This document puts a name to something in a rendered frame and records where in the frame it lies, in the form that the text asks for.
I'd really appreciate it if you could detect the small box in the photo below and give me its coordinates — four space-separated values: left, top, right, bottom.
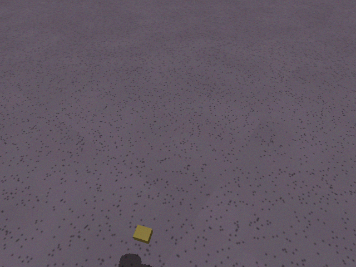
133 225 153 244

